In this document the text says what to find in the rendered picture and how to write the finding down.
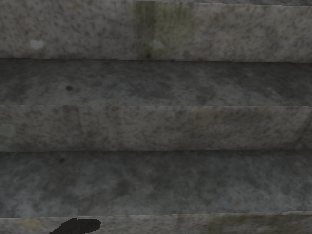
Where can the robot left hand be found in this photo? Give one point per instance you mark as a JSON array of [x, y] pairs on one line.
[[78, 226]]

